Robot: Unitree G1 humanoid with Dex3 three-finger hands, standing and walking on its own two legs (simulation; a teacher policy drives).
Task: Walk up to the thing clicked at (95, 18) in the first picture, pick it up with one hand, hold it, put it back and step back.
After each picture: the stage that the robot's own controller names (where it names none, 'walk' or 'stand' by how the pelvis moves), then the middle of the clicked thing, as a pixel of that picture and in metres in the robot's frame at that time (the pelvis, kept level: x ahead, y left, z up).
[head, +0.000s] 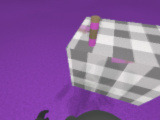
stand; (93, 32) +0.69 +0.01 +0.14
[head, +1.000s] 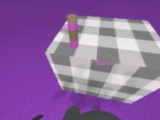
walk; (73, 33) +0.59 +0.18 +0.16
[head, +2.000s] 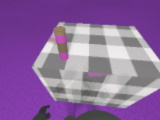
stand; (62, 45) +0.49 +0.22 +0.14
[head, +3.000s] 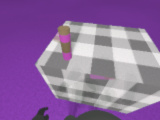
stand; (66, 45) +0.49 +0.20 +0.14
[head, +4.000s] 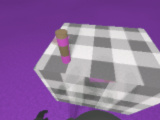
stand; (64, 48) +0.46 +0.20 +0.14
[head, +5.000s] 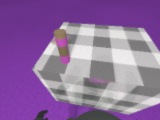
stand; (63, 48) +0.45 +0.21 +0.14
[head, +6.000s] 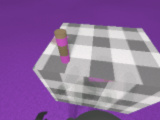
rise first; (63, 48) +0.46 +0.21 +0.14
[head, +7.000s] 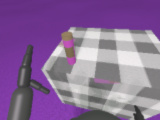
rise first; (69, 49) +0.46 +0.20 +0.14
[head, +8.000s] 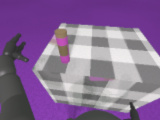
go down; (63, 48) +0.47 +0.19 +0.14
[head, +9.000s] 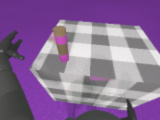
go down; (62, 46) +0.47 +0.19 +0.15
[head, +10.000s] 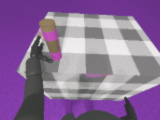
close in; (53, 43) +0.45 +0.21 +0.17
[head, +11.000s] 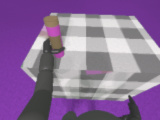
close; (56, 39) +0.48 +0.20 +0.18
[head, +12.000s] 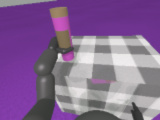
lift; (64, 37) +0.34 +0.15 +0.35
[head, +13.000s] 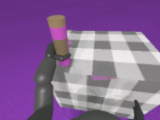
hold; (61, 44) +0.33 +0.17 +0.30
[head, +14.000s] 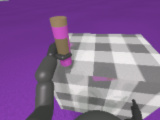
hold; (62, 44) +0.34 +0.16 +0.31
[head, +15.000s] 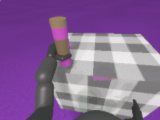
hold; (62, 44) +0.33 +0.17 +0.30
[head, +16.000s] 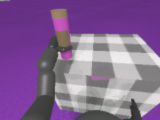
crouch; (63, 37) +0.37 +0.16 +0.33
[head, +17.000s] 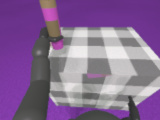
lower; (53, 27) +0.46 +0.20 +0.32
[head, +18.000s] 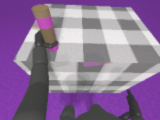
lower; (48, 32) +0.50 +0.21 +0.20
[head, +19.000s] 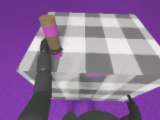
lower; (53, 39) +0.47 +0.21 +0.18
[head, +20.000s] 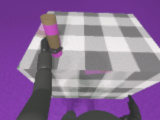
lower; (53, 38) +0.48 +0.21 +0.18
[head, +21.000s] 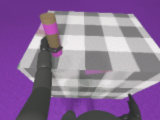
lower; (53, 38) +0.48 +0.21 +0.18
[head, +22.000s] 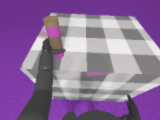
open; (55, 40) +0.47 +0.20 +0.18
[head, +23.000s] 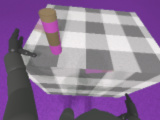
rise; (53, 35) +0.48 +0.20 +0.18
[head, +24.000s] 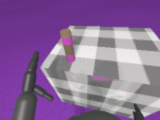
sink last; (68, 47) +0.48 +0.21 +0.15
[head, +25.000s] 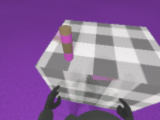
stand; (67, 45) +0.47 +0.19 +0.15
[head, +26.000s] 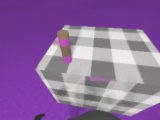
stand; (65, 48) +0.47 +0.20 +0.14
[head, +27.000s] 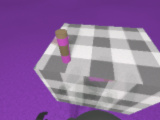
stand; (64, 48) +0.47 +0.21 +0.14
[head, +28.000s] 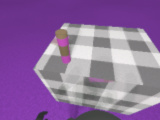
stand; (64, 48) +0.46 +0.20 +0.14
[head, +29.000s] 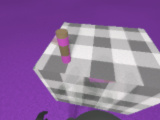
stand; (64, 48) +0.46 +0.20 +0.14
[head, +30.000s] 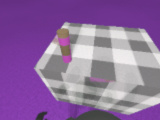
stand; (65, 47) +0.47 +0.20 +0.14
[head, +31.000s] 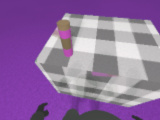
walk; (66, 41) +0.49 +0.19 +0.14
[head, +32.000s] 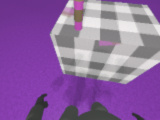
walk; (78, 14) +0.74 +0.15 +0.16
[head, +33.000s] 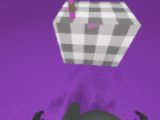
stand; (71, 6) +1.09 +0.29 +0.16
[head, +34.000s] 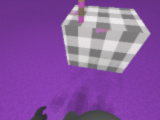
stand; (81, 11) +1.09 +0.17 +0.16
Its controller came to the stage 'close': yes
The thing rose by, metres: 0.21
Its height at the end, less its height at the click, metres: +0.00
